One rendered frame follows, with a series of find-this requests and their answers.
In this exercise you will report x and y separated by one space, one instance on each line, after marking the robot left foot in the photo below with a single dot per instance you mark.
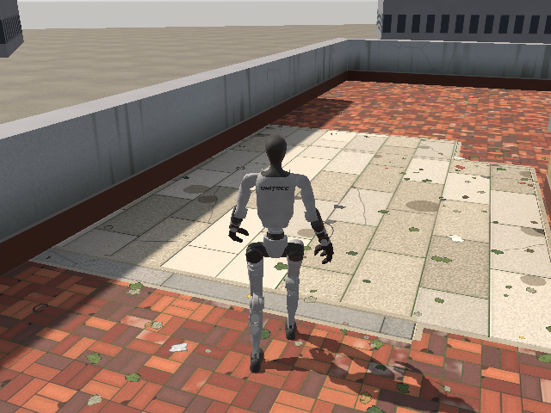
256 363

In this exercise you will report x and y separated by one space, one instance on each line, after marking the left robot forearm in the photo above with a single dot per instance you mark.
235 222

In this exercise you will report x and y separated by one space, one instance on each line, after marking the robot torso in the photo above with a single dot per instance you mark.
275 207

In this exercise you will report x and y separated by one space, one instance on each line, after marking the robot left hand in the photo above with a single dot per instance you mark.
233 236

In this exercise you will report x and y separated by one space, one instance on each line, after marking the left robot upper arm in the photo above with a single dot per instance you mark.
244 193

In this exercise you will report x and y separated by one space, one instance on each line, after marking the right robot upper arm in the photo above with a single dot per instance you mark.
307 196

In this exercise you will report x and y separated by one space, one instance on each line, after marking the robot right hand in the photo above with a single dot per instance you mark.
327 250

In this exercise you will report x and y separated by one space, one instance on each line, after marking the right robot forearm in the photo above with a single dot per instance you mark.
320 230

